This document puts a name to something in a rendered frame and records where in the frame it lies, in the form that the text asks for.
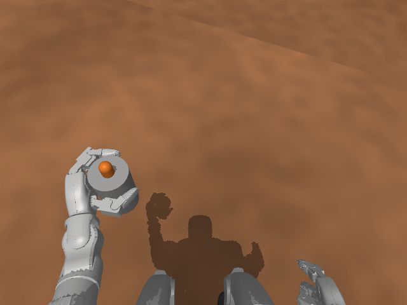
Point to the bottle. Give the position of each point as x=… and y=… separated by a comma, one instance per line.
x=110, y=177

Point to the right robot hand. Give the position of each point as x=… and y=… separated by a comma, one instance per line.
x=325, y=293

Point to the left robot hand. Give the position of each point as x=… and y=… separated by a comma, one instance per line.
x=81, y=197

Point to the left robot arm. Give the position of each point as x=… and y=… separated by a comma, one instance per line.
x=80, y=278

